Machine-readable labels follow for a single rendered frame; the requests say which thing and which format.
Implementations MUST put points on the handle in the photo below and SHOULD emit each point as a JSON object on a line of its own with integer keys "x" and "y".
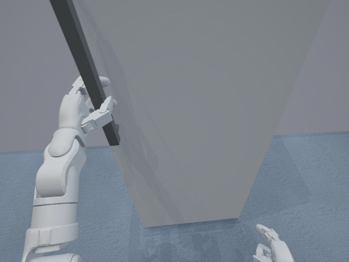
{"x": 72, "y": 30}

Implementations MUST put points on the robot left forearm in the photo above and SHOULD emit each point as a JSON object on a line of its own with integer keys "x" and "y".
{"x": 56, "y": 193}

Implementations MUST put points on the right robot hand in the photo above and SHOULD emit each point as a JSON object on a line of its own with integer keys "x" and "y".
{"x": 278, "y": 252}

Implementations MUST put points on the fridge door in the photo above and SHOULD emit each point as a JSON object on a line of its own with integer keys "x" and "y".
{"x": 201, "y": 86}

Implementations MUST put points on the left robot hand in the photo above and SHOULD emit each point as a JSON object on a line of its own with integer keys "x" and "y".
{"x": 77, "y": 114}

